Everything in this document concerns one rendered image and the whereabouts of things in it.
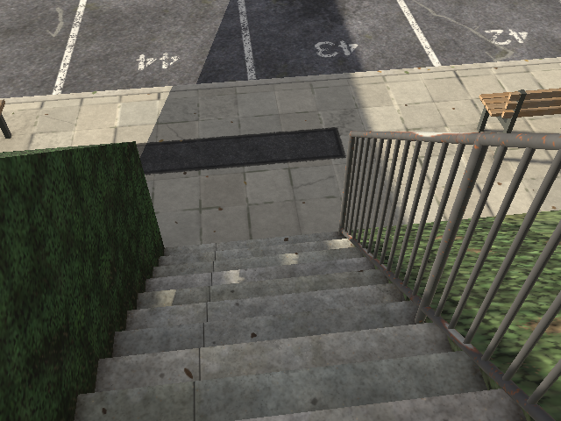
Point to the stairs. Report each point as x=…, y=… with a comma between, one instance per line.
x=293, y=328

